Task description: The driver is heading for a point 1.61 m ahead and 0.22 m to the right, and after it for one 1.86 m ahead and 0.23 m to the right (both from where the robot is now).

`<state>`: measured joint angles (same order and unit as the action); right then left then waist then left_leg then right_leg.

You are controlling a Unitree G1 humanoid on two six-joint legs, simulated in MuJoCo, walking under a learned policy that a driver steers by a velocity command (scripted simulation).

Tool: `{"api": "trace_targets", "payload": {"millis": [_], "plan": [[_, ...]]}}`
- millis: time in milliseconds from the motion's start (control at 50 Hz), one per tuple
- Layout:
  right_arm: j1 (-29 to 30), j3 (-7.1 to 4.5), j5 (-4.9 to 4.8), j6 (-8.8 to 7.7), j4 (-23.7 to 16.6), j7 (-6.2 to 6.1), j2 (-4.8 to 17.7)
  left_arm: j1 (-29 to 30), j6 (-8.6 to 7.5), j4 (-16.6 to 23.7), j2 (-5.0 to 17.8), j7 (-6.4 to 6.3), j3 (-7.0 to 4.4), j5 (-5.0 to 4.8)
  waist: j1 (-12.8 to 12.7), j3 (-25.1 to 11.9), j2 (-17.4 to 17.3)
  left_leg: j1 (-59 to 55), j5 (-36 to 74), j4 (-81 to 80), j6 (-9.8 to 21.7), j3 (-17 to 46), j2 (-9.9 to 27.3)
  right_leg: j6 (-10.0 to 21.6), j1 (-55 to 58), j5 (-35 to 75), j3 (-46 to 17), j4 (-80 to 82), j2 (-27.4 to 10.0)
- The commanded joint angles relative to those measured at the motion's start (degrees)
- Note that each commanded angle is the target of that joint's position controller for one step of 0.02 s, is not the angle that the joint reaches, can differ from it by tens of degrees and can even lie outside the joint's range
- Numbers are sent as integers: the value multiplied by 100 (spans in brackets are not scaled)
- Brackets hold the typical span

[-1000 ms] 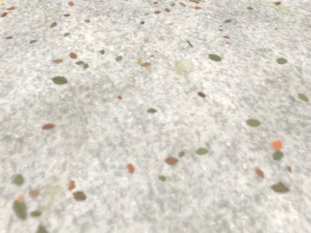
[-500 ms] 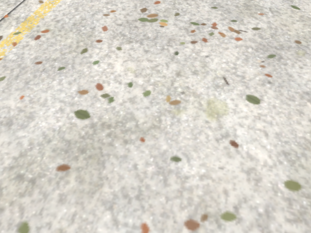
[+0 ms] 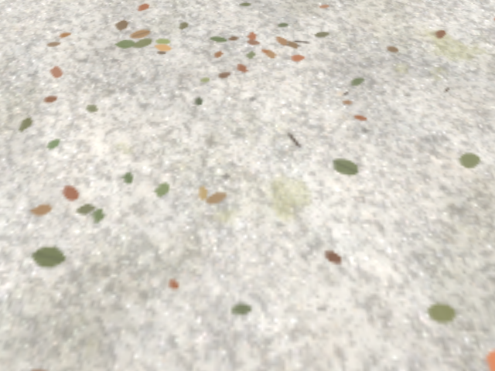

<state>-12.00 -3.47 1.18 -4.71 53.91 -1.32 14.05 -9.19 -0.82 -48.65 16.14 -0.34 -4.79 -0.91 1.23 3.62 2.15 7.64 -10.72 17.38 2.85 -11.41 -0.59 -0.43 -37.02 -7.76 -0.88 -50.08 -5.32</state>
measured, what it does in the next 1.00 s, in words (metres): walks ahead, turning right: right foot, then left foot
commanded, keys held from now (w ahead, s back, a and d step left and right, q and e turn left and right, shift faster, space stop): e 0.38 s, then no key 0.62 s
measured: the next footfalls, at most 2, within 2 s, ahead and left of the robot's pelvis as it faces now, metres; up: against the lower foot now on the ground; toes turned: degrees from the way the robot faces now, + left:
right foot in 0.18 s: +0.19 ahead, -0.12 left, +0.00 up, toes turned -8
left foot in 0.62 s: +0.21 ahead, +0.11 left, +0.00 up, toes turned -19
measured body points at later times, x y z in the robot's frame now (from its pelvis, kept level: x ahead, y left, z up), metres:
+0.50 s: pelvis +0.11 -0.02 -0.01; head +0.14 -0.05 +0.44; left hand +0.32 +0.22 -0.10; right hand +0.19 -0.33 -0.13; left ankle +0.18 +0.14 -0.70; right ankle +0.15 -0.12 -0.75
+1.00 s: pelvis +0.13 +0.00 -0.01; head +0.14 -0.01 +0.44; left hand +0.34 +0.21 -0.12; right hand +0.16 -0.29 -0.14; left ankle +0.17 +0.12 -0.75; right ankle +0.08 -0.13 -0.75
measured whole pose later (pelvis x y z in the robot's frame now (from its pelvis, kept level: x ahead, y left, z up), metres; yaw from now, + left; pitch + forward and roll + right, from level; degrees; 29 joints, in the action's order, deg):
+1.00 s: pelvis +0.13 +0.00 -0.01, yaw -19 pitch -1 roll +0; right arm -7.9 -1.6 0.6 -1.5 52.5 0.0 14.2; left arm -10.0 2.1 -44.7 15.0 -0.9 -3.5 0.6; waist 0.8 1.8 -0.3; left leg 13.0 -16.0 29.7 -1.3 0.9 1.0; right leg -0.8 -12.4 -16.6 -3.4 -29.6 0.4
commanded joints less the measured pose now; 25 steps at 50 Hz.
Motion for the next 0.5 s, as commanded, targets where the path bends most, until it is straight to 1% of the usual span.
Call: {"api": "trace_targets", "payload": {"millis": [20,80,120,140,160,180,200,220,240,260,280,300,320,340,380,420,460,500], "plan": [[467,-201,-66,38,-426,-142,994,-112,20,382,123,122,-11,40,-138,-542,-644,18,3363,-341,788,190,1543,4,767,623,184,707,19],[432,-246,-181,189,-408,-160,1106,142,69,643,280,237,-70,55,-108,-533,-677,-443,3260,77,688,200,1752,163,732,194,281,1082,104],[534,-285,-256,282,-460,-181,1174,62,88,746,399,293,-128,52,-210,-547,-730,-605,3521,605,549,210,1820,346,887,-270,422,1331,253],[621,-293,-294,322,-500,-197,1169,-206,74,716,464,302,-175,50,-374,-652,-683,-600,3762,1131,406,118,1714,476,1262,-165,558,1709,427],[496,-271,-285,357,-484,-189,1064,-689,34,614,683,259,-285,69,-582,-911,-393,-394,3575,2057,142,-44,1389,676,2066,604,568,2268,648],[284,-214,-98,341,-576,-148,924,-1036,19,636,1342,119,-482,98,-629,-1266,656,682,1737,3601,-326,-176,888,1086,3241,3426,-745,2398,-178],[55,-89,153,306,-743,-56,534,-923,45,774,1707,44,-486,178,-164,-1771,1565,2476,-3098,5429,-706,297,-192,2248,4528,5399,-2840,2184,-1433],[143,-111,-32,269,-721,32,731,-931,5,888,1396,120,-381,201,-420,-2521,863,2757,-3097,6006,-607,1533,-167,2539,4595,4014,-3273,2598,-1600],[509,-148,-226,270,-810,52,864,-513,-41,1007,1203,139,-336,140,-382,-1947,466,3078,-2622,5969,-497,1613,18,2264,4128,2998,-2779,2795,-1368],[662,-165,-200,301,-788,-3,864,-180,-41,1039,1016,101,-295,16,-263,-1419,25,3166,-2126,5588,-481,1587,204,1879,3577,2069,-2323,2938,-1044],[758,-202,-104,354,-777,-83,938,32,-4,1084,865,46,-246,-24,-176,-1137,-81,3031,-1772,5182,-494,1595,323,1651,3049,1442,-2105,3070,-852],[754,-228,-70,404,-802,-115,973,144,36,1125,832,-6,-229,12,-60,-1037,69,2697,-1541,4918,-502,1588,320,1553,2597,1122,-1957,3176,-668],[697,-229,-60,429,-803,-124,929,163,57,1169,862,-45,-235,83,-15,-1046,229,2490,-1365,4762,-523,1545,228,1517,2397,1116,-1892,3227,-554],[622,-211,-74,434,-794,-132,834,122,63,1189,897,-78,-248,111,3,-1092,305,2397,-1274,4489,-554,1534,171,1502,2366,1191,-1825,3231,-479],[639,-173,-85,427,-802,-161,723,4,72,1210,994,-136,-287,84,-49,-1162,324,2344,-1146,3922,-641,1557,91,1478,2425,1134,-1834,3204,-415],[616,-144,-95,440,-770,-167,688,27,103,1242,978,-185,-276,75,-95,-1248,384,2209,-939,3545,-716,1568,132,1432,2426,713,-1803,3186,-407],[655,-134,-118,453,-773,-150,702,67,137,1256,916,-200,-241,110,-162,-1194,509,1961,-801,3236,-753,1532,166,1384,2224,158,-1809,3238,-352],[677,-128,-134,440,-790,-124,727,70,164,1245,867,-184,-202,150,-221,-1096,622,1730,-830,2935,-739,1482,176,1356,2101,-210,-1886,3263,-339]]}}
Velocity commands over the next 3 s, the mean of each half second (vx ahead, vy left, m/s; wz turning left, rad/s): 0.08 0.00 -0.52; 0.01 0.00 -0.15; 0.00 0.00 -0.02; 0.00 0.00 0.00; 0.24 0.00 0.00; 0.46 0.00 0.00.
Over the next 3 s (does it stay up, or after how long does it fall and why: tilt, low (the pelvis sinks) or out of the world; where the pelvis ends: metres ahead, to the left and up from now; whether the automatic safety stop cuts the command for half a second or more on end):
stays up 0.49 -0.08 0.00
